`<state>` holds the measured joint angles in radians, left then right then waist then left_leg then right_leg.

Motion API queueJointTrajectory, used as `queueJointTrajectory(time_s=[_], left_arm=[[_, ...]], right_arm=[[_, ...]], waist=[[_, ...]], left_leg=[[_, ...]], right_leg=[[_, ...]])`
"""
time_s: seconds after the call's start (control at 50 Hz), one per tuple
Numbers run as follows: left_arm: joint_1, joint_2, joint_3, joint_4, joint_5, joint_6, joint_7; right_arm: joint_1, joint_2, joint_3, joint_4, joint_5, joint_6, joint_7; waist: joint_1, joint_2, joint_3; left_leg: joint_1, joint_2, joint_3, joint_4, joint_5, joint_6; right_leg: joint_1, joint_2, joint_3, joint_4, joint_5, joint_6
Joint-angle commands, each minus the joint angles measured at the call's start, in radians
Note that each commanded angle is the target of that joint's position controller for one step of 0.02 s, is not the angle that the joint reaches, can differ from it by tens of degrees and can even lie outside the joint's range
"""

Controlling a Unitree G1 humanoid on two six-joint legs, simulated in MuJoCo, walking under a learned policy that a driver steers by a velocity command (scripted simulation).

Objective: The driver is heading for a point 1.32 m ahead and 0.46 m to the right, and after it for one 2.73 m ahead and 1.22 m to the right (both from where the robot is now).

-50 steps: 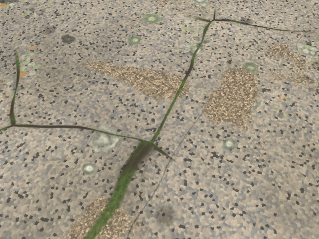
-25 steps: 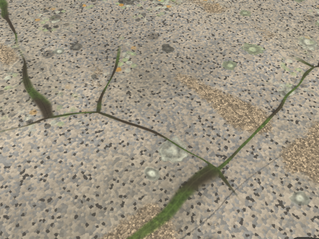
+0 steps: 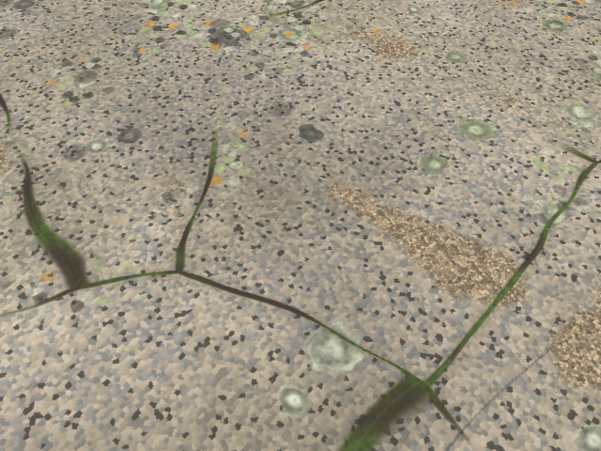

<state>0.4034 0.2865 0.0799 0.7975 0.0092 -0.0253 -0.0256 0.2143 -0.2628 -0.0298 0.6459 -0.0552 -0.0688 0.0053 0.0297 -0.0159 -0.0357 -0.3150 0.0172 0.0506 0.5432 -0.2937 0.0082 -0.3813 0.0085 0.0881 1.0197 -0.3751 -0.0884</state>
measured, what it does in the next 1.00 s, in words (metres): walks ahead, turning right: right foot, then left foot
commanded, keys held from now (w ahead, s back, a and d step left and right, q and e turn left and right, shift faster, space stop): w+e+shift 0.76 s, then w+shift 0.04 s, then w+q+shift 0.20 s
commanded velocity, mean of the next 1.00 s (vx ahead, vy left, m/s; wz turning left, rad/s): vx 0.97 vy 0.00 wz -0.75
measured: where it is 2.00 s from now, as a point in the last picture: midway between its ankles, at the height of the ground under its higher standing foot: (550, 152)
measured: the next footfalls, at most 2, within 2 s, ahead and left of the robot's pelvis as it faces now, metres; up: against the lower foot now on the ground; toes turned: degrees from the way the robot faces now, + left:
right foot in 0.38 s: +0.42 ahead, -0.12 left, +0.00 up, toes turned -24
left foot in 0.80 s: +0.89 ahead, -0.22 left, +0.00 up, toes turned -47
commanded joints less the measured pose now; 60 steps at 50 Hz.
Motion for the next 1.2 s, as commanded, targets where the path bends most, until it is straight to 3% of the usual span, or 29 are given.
queueJointTrajectory(time_s=[0.02,0.16,0.24,0.3,0.34,0.36,0.38,0.4,0.42,0.46,0.52,0.62,0.68,0.72,0.76,0.78,0.8,0.82,0.84,0.86,0.88,0.92,0.98,1.04,1.08,1.12,1.16,1.18,1.2], left_arm=[[-0.145,0.073,0.007,-0.123,0.017,-0.011,-0.032],[-0.334,0.043,-0.013,-0.172,0.019,0.029,-0.07],[-0.481,0.031,-0.04,-0.225,0.021,0.027,-0.089],[-0.442,0.04,-0.046,-0.221,0.008,0.028,-0.073],[-0.155,0.113,-0.015,-0.149,0.001,0.024,-0.051],[0.066,0.172,0.018,-0.08,0.003,0.015,-0.032],[0.102,0.222,0.047,-0.042,0.003,0.019,-0.005],[-0.026,0.326,0.063,-0.078,0.022,0.036,0.003],[0.02,0.334,0.074,-0.106,0.014,0.043,0.003],[-0.004,0.248,0.056,-0.068,0.01,0.025,0.02],[-0.091,0.173,0.022,-0.079,0.0,-0.02,0.031],[-0.049,0.183,0.024,-0.068,-0.005,-0.051,0.017],[0.012,0.207,0.035,-0.042,-0.02,-0.053,0.013],[0.0,0.227,0.041,-0.039,-0.021,-0.051,0.022],[-0.038,0.284,0.052,-0.045,-0.008,-0.052,0.024],[-0.099,0.29,0.051,-0.052,0.004,-0.058,0.018],[-0.114,0.165,0.019,-0.069,0.015,-0.072,0.019],[0.005,0.029,-0.022,-0.118,-0.028,-0.076,0.013],[0.04,0.089,-0.032,-0.083,-0.006,-0.068,0.018],[-0.049,0.124,-0.026,-0.073,0.015,-0.056,0.012],[-0.131,0.126,-0.029,-0.093,0.028,-0.054,0.001],[-0.228,0.089,-0.043,-0.148,0.053,-0.046,-0.017],[-0.306,0.064,-0.069,-0.214,0.073,-0.04,-0.025],[-0.415,0.054,-0.1,-0.269,0.045,-0.054,-0.05],[-0.399,0.077,-0.093,-0.251,0.026,-0.053,-0.052],[-0.364,0.118,-0.073,-0.231,0.026,-0.052,-0.031],[-0.144,0.163,-0.04,-0.16,0.048,-0.059,0.004],[0.028,0.228,-0.013,-0.146,0.069,-0.066,0.028],[0.083,0.3,0.003,-0.146,0.094,-0.063,0.041]], right_arm=[[0.114,-0.128,-0.037,-0.011,0.009,-0.013,-0.016],[0.208,-0.08,-0.025,0.096,0.018,-0.047,-0.008],[0.239,-0.101,-0.029,0.153,0.018,-0.048,-0.022],[0.26,-0.175,-0.04,0.174,0.02,-0.035,-0.038],[0.199,-0.25,-0.063,0.158,0.01,0.0,-0.049],[0.155,-0.261,-0.067,0.134,0.009,0.011,-0.043],[0.151,-0.202,-0.058,0.133,0.004,0.008,-0.025],[0.17,-0.064,-0.022,0.033,0.013,-0.011,-0.004],[0.052,-0.138,-0.025,-0.037,0.017,-0.041,-0.006],[0.019,-0.143,-0.013,-0.036,0.019,-0.065,-0.008],[0.064,-0.122,-0.002,-0.014,-0.026,-0.008,-0.005],[-0.214,-0.066,0.03,-0.126,0.0,0.014,0.02],[-0.27,-0.077,0.032,-0.14,0.021,0.006,0.021],[-0.248,-0.108,0.023,-0.137,0.022,0.002,0.013],[-0.044,-0.198,-0.016,-0.085,0.032,-0.002,-0.011],[0.181,-0.238,-0.039,-0.029,0.035,-0.003,-0.03],[0.387,-0.296,-0.064,0.015,0.008,-0.007,-0.053],[0.319,-0.357,-0.073,0.014,-0.024,-0.011,-0.044],[0.195,-0.293,-0.077,0.006,-0.01,-0.007,-0.023],[0.12,-0.19,-0.058,0.0,0.003,-0.006,-0.012],[0.122,-0.147,-0.05,0.031,0.008,-0.006,-0.005],[0.179,-0.118,-0.036,0.106,0.011,-0.018,-0.001],[0.221,-0.124,-0.035,0.155,0.041,-0.033,0.002],[0.144,-0.184,-0.059,0.131,0.035,-0.034,0.002],[0.158,-0.239,-0.077,0.131,0.049,-0.039,0.019],[0.192,-0.241,-0.076,0.143,0.058,-0.038,0.027],[0.222,-0.253,-0.079,0.16,0.06,-0.034,0.029],[0.201,-0.204,-0.066,0.143,0.063,-0.04,0.027],[0.281,-0.049,-0.033,0.103,0.085,-0.036,0.016]], waist=[[-0.071,0.139,0.037],[-0.058,0.101,0.17],[-0.064,0.059,0.228],[-0.011,0.103,0.136],[0.148,0.165,-0.027],[0.239,0.146,-0.128],[0.214,0.019,-0.123],[0.05,-0.235,-0.123],[0.124,-0.081,-0.23],[0.035,0.087,0.012],[-0.079,0.109,0.093],[-0.015,0.035,0.173],[0.042,-0.02,0.109],[0.025,-0.025,0.069],[-0.087,-0.037,-0.078],[-0.222,-0.031,-0.171],[-0.283,0.083,-0.276],[-0.136,0.45,-0.371],[-0.103,0.352,-0.29],[-0.102,0.174,-0.153],[-0.1,0.06,-0.058],[-0.069,0.064,0.029],[-0.026,0.101,0.091],[-0.005,0.093,0.122],[-0.003,0.095,0.103],[0.011,0.064,0.076],[0.115,0.008,-0.076],[0.2,-0.053,-0.181],[0.129,-0.259,-0.303]], left_leg=[[0.323,0.296,-0.365,-0.37,-0.312,0.056],[0.302,0.234,0.024,-0.443,0.137,0.043],[0.318,0.202,0.196,-0.47,0.439,0.017],[0.412,0.215,0.255,-0.286,1.259,-0.003],[0.411,0.265,0.232,0.08,1.501,0.017],[0.28,0.263,0.202,0.373,1.359,0.039],[0.011,0.14,0.189,0.719,0.558,0.021],[-0.44,-0.047,0.109,1.093,-0.201,-0.038],[-0.557,-0.037,-0.113,1.127,-0.113,-0.025],[-0.534,0.06,-0.133,0.934,-0.022,-0.017],[-0.363,0.119,-0.131,0.763,-0.085,-0.062],[-0.236,0.087,-0.04,0.297,0.225,-0.091],[-0.143,0.026,-0.032,0.114,0.398,-0.055],[-0.051,-0.01,-0.049,0.012,0.364,-0.034],[0.204,-0.051,-0.069,0.015,0.209,-0.018],[0.421,-0.021,-0.052,0.018,0.156,-0.005],[0.638,0.158,-0.231,0.022,-0.156,0.024],[0.753,0.413,-0.831,-0.213,-0.351,0.12],[0.658,0.383,-0.982,-0.293,-0.517,0.191],[0.524,0.333,-0.817,-0.279,-0.48,0.204],[0.391,0.285,-0.687,-0.281,-0.327,0.202],[0.255,0.205,-0.531,-0.29,-0.145,0.19],[0.188,0.184,-0.49,-0.35,-0.006,0.224],[-0.069,0.105,-0.339,-0.446,0.06,0.193],[-0.147,0.129,-0.335,-0.49,0.173,0.187],[-0.047,0.137,-0.316,-0.382,0.353,0.16],[-0.038,0.05,-0.24,0.029,0.575,0.121],[-0.193,-0.013,-0.195,0.356,0.401,0.097],[-0.391,-0.073,-0.147,0.698,-0.198,0.085]], right_leg=[[-0.458,-0.089,-0.007,0.185,0.109,0.009],[-0.562,-0.099,-0.064,0.173,0.313,0.025],[-0.45,-0.08,-0.218,-0.092,0.337,-0.032],[-0.206,0.042,-0.337,-0.216,0.27,-0.103],[0.086,0.102,-0.307,-0.216,0.136,-0.149],[0.362,0.121,-0.234,-0.291,0.094,-0.182],[0.579,0.057,-0.084,-0.357,0.026,-0.205],[0.758,-0.182,0.465,-0.501,-0.048,-0.336],[0.805,-0.242,0.706,-0.683,-0.131,-0.39],[0.517,-0.224,0.603,-0.789,-0.029,-0.312],[0.19,-0.093,0.378,-0.795,0.163,-0.278],[-0.02,0.028,0.254,-0.855,0.375,-0.214],[0.121,-0.002,0.279,-0.82,0.64,-0.162],[0.22,-0.012,0.29,-0.737,0.795,-0.124],[0.273,-0.015,0.305,-0.463,1.012,-0.074],[0.201,0.006,0.272,-0.226,0.981,-0.06],[0.044,0.062,0.201,0.123,0.594,-0.052],[-0.211,0.183,0.098,0.377,-0.087,-0.015],[-0.324,0.108,0.086,0.43,-0.006,-0.034],[-0.338,0.051,0.064,0.409,0.071,-0.03],[-0.323,0.03,0.053,0.353,0.09,-0.024],[-0.311,0.0,0.06,0.249,0.045,-0.011],[-0.375,-0.07,0.008,0.081,0.02,0.038],[-0.094,-0.063,-0.058,-0.278,0.218,0.079],[0.132,-0.017,-0.108,-0.328,0.307,0.08],[0.201,-0.007,-0.103,-0.399,0.306,0.072],[0.475,0.016,-0.116,-0.44,0.208,0.05],[0.671,-0.167,0.069,-0.48,-0.032,0.023],[0.791,-0.471,0.543,-0.657,-0.424,-0.032]])
Velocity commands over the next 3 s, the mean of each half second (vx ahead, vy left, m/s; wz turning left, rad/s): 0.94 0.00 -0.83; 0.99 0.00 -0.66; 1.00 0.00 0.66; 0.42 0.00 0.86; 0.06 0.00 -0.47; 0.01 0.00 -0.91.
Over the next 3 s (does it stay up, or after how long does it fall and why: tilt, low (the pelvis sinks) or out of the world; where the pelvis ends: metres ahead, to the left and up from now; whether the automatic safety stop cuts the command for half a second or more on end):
stays up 1.52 -0.80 0.00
